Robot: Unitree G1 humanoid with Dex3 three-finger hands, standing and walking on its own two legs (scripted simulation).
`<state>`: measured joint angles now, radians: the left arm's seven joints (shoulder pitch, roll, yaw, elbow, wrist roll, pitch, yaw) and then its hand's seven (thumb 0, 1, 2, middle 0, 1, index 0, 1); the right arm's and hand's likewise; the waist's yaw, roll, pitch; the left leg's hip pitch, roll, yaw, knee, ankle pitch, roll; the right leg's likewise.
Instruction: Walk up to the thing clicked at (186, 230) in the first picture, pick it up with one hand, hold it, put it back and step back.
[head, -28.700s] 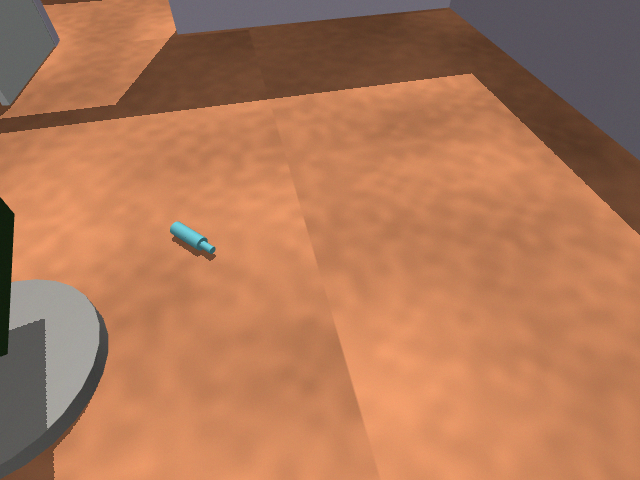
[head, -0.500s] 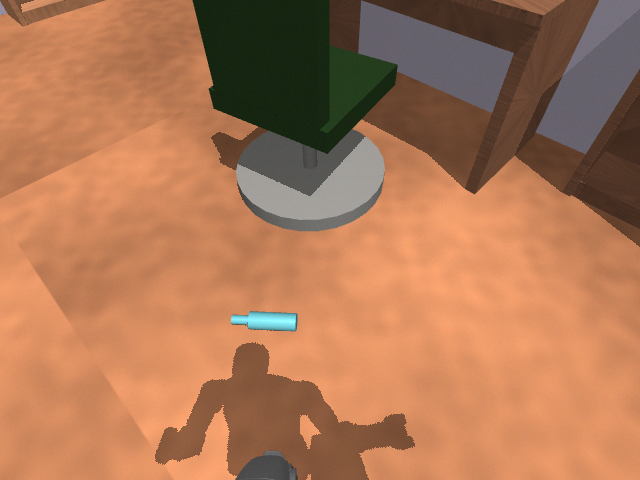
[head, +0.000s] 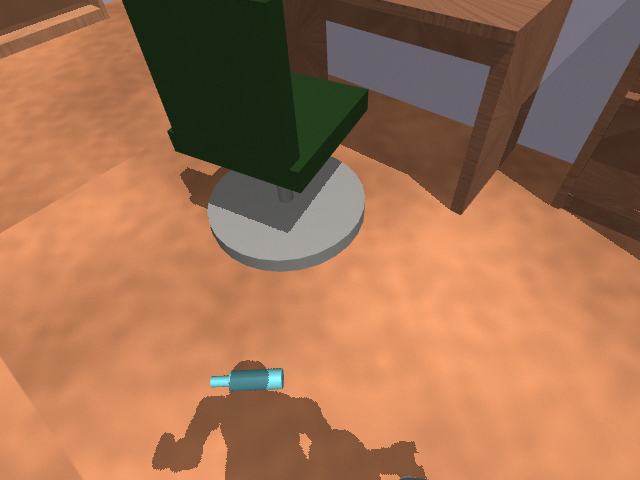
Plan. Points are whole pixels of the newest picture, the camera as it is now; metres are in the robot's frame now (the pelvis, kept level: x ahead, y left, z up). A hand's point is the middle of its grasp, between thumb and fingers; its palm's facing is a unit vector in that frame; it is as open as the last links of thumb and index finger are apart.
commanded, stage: walk up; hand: left
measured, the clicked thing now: (247, 380) +0.52 +0.29 -0.72
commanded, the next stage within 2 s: stand in 1.50 s
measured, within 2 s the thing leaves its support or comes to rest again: neither
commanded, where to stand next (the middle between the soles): +0.12 +0.03 m, yaw +0 degrees
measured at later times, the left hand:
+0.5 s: hand out of the picture +0.13 +0.29 -0.15, palm faces -0.02 -0.95 -0.33, open 7.4 cm
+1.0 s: hand out of the picture +0.13 +0.28 -0.13, palm faces -0.01 -0.94 -0.35, open 7.4 cm
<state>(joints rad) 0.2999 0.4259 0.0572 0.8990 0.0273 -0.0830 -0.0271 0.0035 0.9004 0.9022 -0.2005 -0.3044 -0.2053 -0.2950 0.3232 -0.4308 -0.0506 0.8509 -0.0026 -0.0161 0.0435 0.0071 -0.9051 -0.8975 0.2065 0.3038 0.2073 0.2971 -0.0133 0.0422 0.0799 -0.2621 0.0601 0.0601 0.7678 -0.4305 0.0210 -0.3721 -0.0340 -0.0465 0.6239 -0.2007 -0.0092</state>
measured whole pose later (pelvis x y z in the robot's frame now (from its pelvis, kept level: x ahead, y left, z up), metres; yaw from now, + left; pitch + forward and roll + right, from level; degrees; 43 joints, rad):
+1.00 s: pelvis +0.06 +0.03 +0.03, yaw +0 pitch -3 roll +0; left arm 0.08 0.36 0.00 1.19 0.01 -0.01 -0.02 0.00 0.90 0.90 -0.20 -0.30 -0.20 -0.29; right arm 0.03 -0.36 -0.01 1.16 0.00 0.00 0.03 0.00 -0.91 -0.90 0.21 0.30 0.21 0.30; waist 0.01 0.02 0.06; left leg -0.17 0.04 0.03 0.35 -0.14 -0.02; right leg -0.14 -0.05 -0.02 0.34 -0.15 0.04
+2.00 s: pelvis +0.08 +0.01 +0.03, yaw +0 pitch -2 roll +0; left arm 0.10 0.35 0.01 1.14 0.01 -0.01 -0.02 0.00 0.90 0.90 -0.20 -0.30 -0.20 -0.29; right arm 0.08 -0.35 -0.01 1.14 -0.01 -0.01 0.02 0.01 -0.91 -0.90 0.21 0.30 0.21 0.30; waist 0.00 0.00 0.06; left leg -0.14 0.05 0.02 0.32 -0.16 -0.04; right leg -0.12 -0.04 -0.02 0.33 -0.18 0.02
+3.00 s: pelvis +0.09 +0.01 +0.03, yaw +0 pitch -2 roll +0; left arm 0.11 0.36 0.00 1.13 0.02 -0.01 -0.01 0.00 0.90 0.90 -0.20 -0.30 -0.20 -0.29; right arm 0.10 -0.35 0.00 1.13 -0.01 0.00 0.01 0.01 -0.91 -0.90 0.21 0.30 0.21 0.30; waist 0.00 0.00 0.05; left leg -0.12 0.05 0.02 0.32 -0.16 -0.04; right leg -0.10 -0.03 -0.03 0.32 -0.19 0.02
